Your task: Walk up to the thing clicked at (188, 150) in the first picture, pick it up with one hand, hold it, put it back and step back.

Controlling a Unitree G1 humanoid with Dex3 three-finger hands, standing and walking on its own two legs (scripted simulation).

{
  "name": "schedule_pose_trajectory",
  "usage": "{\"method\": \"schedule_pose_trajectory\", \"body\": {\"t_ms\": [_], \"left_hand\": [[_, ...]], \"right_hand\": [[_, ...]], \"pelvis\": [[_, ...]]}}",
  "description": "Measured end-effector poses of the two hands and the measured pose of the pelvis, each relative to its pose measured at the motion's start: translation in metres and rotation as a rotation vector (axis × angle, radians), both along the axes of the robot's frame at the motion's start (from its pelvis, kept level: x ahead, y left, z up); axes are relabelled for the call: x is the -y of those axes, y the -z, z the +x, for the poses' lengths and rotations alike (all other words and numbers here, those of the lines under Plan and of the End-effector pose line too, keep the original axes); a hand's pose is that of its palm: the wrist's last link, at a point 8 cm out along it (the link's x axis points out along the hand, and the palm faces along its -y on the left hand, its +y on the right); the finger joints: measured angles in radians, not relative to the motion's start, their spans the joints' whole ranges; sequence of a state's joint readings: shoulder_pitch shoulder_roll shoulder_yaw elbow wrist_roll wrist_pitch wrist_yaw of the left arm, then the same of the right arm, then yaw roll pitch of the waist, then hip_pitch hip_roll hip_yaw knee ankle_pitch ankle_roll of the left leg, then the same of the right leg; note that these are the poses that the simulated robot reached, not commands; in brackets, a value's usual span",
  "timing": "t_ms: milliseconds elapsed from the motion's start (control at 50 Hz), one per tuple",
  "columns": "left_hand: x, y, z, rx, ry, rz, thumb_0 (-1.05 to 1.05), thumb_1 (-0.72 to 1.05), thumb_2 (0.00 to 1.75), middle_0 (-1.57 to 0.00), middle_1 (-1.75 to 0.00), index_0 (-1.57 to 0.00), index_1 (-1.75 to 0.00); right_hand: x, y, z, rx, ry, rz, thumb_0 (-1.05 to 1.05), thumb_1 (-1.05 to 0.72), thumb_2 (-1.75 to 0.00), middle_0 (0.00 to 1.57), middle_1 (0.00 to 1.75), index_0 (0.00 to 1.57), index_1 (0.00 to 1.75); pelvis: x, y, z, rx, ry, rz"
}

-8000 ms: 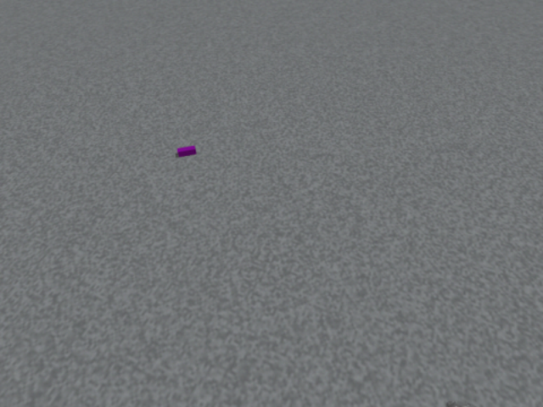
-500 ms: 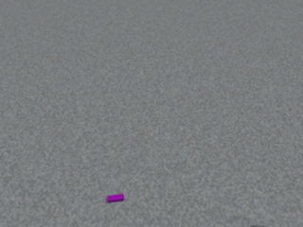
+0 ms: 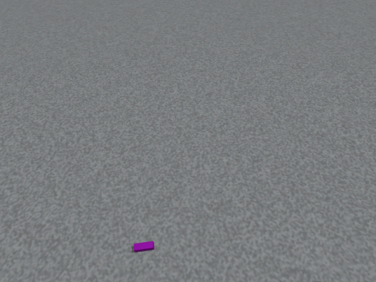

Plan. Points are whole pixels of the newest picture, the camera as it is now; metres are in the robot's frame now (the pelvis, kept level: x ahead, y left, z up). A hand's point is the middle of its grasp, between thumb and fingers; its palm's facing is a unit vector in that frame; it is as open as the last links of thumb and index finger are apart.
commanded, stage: stand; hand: left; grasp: from above
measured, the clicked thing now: (144, 246) +0.37 +0.25 -0.77
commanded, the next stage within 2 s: rise first in 0.80 s
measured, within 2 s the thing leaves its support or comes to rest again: neither
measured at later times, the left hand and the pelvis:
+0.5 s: hand out of the picture +0.07 +0.26 -0.16, palm faces -0.03 -0.94 -0.34, open 7.3 cm; pelvis +0.00 +0.00 +0.00, yaw +0 degrees
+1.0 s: hand out of the picture +0.10 +0.25 -0.16, palm faces +0.04 -0.94 -0.34, open 7.5 cm; pelvis -0.01 +0.00 +0.00, yaw +1 degrees
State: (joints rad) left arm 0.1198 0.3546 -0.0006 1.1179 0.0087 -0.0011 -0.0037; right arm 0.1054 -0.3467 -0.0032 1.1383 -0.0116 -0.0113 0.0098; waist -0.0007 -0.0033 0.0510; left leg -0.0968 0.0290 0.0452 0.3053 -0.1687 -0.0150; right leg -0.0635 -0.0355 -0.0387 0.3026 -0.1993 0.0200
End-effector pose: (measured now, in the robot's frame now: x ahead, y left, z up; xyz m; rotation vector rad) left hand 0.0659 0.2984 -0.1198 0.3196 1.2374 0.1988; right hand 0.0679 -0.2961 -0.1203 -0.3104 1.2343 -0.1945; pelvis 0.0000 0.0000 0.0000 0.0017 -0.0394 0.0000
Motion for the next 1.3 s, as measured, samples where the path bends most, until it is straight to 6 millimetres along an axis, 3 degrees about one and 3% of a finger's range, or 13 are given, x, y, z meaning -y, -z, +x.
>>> {"method": "schedule_pose_trajectory", "body": {"t_ms": [660,920,960,1140,1300], "left_hand": [[-0.002,0.000,-0.002,-0.010,0.001,0.002,0.00,0.91,0.90,-0.20,-0.30,-0.21,-0.30],[-0.001,0.000,0.004,0.007,0.010,0.003,0.00,0.90,0.90,-0.21,-0.30,-0.21,-0.30],[0.002,-0.001,0.012,0.057,-0.012,-0.001,0.00,0.89,0.90,-0.21,-0.32,-0.21,-0.32],[0.000,0.013,0.070,0.134,0.054,0.005,0.00,0.51,0.81,-0.29,-0.58,-0.30,-0.57],[-0.004,0.029,0.068,0.092,0.107,0.061,0.00,0.02,0.74,-0.35,-0.73,-0.35,-0.72]], "right_hand": [[-0.002,0.001,-0.001,-0.004,0.000,0.001,0.01,-0.90,-0.90,0.20,0.30,0.20,0.30],[-0.001,-0.001,0.002,0.007,0.005,-0.001,0.01,-0.90,-0.90,0.20,0.30,0.20,0.30],[-0.003,-0.002,0.006,0.055,0.012,-0.001,0.01,-0.90,-0.90,0.20,0.30,0.20,0.30],[-0.031,0.007,0.006,0.161,0.013,0.047,0.01,-0.90,-0.89,0.20,0.30,0.20,0.30],[-0.044,0.021,0.007,0.206,0.023,0.073,0.01,-0.88,-0.89,0.20,0.30,0.20,0.30]], "pelvis": [[-0.002,0.000,0.001,-0.002,0.002,0.001],[-0.001,0.000,0.002,0.000,0.002,-0.001],[-0.001,0.002,-0.001,-0.022,-0.006,-0.002],[0.000,0.018,-0.016,-0.138,-0.005,-0.007],[-0.006,0.037,-0.016,-0.204,-0.001,-0.013]]}}
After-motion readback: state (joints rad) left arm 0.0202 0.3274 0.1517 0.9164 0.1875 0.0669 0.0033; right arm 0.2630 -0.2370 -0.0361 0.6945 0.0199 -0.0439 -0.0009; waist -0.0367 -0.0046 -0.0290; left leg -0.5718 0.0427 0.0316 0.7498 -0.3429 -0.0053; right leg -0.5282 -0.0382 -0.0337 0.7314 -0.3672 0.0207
